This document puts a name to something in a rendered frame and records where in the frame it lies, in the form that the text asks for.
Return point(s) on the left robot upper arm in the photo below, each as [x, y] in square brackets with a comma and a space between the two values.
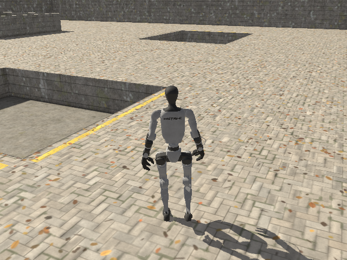
[153, 124]

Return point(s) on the robot right foot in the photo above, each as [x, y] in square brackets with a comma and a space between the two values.
[188, 216]

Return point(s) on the right robot hand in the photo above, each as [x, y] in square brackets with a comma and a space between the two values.
[197, 152]

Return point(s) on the left robot hand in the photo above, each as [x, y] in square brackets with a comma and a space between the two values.
[144, 162]

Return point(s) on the left robot forearm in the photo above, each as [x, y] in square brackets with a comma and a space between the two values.
[147, 147]

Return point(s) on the right robot forearm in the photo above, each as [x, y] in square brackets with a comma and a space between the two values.
[198, 142]

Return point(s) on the right robot upper arm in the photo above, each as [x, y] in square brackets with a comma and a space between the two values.
[192, 122]

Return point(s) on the robot head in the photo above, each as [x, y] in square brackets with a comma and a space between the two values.
[171, 93]

